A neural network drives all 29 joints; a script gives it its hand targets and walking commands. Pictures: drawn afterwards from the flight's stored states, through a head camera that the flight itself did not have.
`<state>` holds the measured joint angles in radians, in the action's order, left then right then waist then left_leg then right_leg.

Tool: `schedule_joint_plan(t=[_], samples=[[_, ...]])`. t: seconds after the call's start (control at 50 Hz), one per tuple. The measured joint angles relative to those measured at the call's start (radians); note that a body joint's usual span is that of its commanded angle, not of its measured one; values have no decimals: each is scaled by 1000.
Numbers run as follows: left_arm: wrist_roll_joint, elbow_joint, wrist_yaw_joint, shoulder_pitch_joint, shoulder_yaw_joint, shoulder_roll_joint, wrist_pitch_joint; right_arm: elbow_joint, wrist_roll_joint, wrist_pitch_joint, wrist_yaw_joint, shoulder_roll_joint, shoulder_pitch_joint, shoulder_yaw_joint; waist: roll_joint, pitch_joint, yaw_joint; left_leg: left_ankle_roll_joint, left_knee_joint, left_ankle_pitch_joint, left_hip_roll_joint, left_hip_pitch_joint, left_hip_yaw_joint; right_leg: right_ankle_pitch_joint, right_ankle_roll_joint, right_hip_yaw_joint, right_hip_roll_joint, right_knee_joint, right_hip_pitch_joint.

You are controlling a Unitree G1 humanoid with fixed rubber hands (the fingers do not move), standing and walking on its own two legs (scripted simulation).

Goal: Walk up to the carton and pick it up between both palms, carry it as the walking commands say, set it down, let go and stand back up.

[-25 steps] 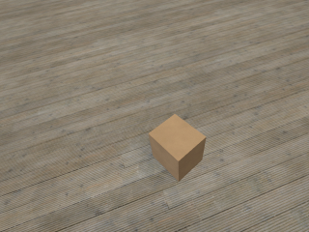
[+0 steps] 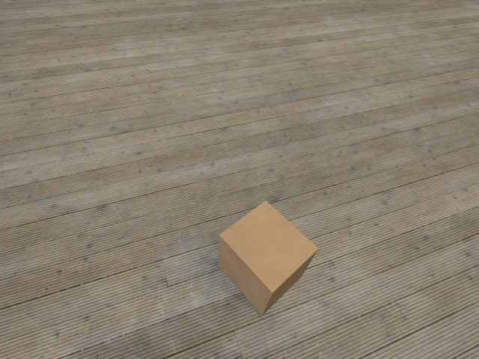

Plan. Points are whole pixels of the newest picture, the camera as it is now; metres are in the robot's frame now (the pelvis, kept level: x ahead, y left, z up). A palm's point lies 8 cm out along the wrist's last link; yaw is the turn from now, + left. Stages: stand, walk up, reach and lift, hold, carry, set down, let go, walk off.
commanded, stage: walk up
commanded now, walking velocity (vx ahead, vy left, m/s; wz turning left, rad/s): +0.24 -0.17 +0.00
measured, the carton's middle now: (263, 258) +0.58 -0.10 -0.63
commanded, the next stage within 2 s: none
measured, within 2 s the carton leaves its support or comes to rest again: neither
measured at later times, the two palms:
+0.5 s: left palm out of the picture +0.15 +0.15 -0.12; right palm out of the picture +0.07 -0.29 -0.15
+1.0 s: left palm out of the picture +0.08 +0.17 -0.15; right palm out of the picture +0.07 -0.29 -0.15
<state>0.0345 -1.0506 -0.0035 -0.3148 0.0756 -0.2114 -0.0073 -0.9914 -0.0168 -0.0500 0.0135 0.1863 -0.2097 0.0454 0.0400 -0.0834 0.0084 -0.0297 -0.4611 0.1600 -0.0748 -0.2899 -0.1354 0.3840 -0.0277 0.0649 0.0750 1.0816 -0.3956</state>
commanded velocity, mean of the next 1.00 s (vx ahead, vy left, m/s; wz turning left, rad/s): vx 0.06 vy -0.02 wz -0.06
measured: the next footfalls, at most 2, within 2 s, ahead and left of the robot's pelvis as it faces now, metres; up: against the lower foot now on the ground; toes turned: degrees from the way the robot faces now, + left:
right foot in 0.30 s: +0.16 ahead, -0.17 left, +0.00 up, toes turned -7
left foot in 0.58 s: +0.12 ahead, +0.07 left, +0.00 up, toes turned +3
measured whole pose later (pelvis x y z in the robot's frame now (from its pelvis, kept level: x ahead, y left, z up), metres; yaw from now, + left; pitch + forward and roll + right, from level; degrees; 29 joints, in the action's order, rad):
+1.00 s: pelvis +0.08 -0.05 -0.01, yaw -4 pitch -1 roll +1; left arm 0.02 -1.09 -0.02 -0.28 0.07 -0.15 0.01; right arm -1.11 -0.03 0.00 0.06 0.15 -0.25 0.07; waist 0.02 -0.06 0.02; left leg 0.00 -0.48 0.27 -0.03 -0.19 -0.13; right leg 0.30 -0.01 0.05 0.04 0.62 -0.33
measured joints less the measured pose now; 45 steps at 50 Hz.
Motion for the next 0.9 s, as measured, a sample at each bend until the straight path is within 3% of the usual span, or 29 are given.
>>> schedule_joint_plan(t=[0.1, 0.26, 0.3, 0.32, 0.38, 0.42, 0.52, 0.6, 0.72, 0.9], samples=[[7, 42, 22, 89, 14, -24, 31, -56, -6, 0, 6, 13, -147, 9, -3, 29, -50, 14, 71, -5, -16, 64, 14, -115, -16, 0, 17, -100, -86], [-12, 76, 27, 170, -29, 14, 12, -81, -7, 11, -9, -4, -246, 13, -34, 59, -84, 53, 86, 31, -22, 115, 14, -150, -20, 33, 9, -464, 6], [-19, 76, 15, 172, -41, 19, -11, -81, -2, 17, -8, -15, -252, 10, -23, 67, -81, 71, 30, 72, -10, 108, 13, -219, -12, 40, 3, -600, 93], [-21, 70, 7, 173, -44, 28, -24, -82, -1, 21, -6, -14, -244, 6, -31, 66, -74, 78, -12, 101, -14, 95, 14, -229, 25, 39, -3, -621, 108], [-28, 46, -3, 164, -60, 66, -32, -74, 16, 52, 13, -10, -190, -1, -77, 56, -62, 62, -100, 265, -12, 68, 63, -198, 55, 45, -24, -601, 115], [-29, 36, -12, 155, -69, 82, -26, -72, 16, 70, 19, -12, -153, -1, -86, 53, -48, 52, -139, 288, 3, 53, 83, -203, 56, 47, -30, -630, 139], [-32, 12, -36, 137, -69, 89, -18, -72, 7, 79, 24, -13, -77, 2, -90, 46, -21, 46, -145, 236, 23, 46, 102, -224, 64, 51, -52, -675, 170], [-38, -17, -31, 127, -58, 75, -3, -87, 0, 68, 29, -16, -51, -7, -87, 50, -18, 44, -6, 76, 18, 105, 100, -209, 59, 61, -72, -660, 175], [-31, -58, -25, 108, -47, 52, 0, -125, 8, 42, 24, -38, -47, -29, -35, 52, 0, 45, 74, 60, 38, 157, 80, -237, 49, 42, -57, -715, 209], [-22, -115, -28, 51, -54, 54, 2, -160, 5, 36, 23, -49, -57, -33, -30, 49, 0, 33, 101, 47, 53, 171, 72, -241, 37, 34, -43, -721, 212]])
